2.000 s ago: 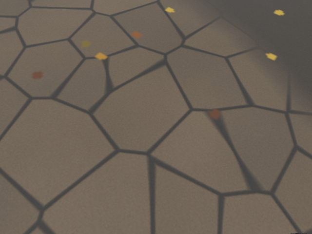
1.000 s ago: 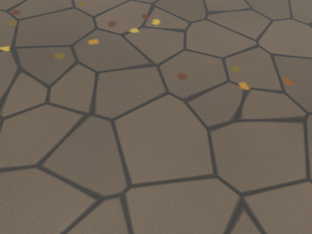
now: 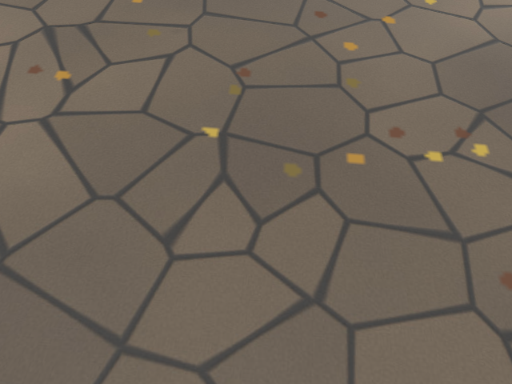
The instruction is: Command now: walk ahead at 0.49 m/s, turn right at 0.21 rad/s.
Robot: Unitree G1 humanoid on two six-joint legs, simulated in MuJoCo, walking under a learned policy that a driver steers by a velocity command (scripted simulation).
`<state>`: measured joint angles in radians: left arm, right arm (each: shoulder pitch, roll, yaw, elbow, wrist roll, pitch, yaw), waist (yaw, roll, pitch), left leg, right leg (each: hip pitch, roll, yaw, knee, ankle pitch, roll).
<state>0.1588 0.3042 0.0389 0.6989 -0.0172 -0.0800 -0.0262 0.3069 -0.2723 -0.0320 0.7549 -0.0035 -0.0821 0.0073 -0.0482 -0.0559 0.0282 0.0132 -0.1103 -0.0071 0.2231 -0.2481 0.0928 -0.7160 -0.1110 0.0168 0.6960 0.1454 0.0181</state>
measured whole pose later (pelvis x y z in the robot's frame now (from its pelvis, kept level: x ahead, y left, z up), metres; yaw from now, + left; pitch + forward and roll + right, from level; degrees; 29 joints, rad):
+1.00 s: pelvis +0.40 -0.04 -0.01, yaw -35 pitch +0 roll +2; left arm 0.20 0.30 0.06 0.61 -0.01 0.07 0.01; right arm 0.12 -0.29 -0.06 0.73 0.00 0.01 -0.02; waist -0.01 0.00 0.06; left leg -0.31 0.05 0.13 0.46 -0.15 0.00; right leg -0.37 -0.05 -0.01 0.74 -0.35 0.03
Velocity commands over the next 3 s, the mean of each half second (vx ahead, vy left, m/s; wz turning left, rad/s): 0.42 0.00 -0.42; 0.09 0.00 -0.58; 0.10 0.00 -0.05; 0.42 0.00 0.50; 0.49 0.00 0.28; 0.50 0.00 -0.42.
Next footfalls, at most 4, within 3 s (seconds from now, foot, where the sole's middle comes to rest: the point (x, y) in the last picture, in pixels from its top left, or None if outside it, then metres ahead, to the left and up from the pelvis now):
0.18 right None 0.30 -0.12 -0.78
0.60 left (237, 356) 0.56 0.02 -0.78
1.04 right None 0.37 -0.16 -0.78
1.52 left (240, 381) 0.50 0.02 -0.78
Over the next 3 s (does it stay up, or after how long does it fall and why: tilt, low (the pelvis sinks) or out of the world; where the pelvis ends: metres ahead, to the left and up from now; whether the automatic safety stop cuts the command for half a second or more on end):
stays up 1.16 -0.27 -0.03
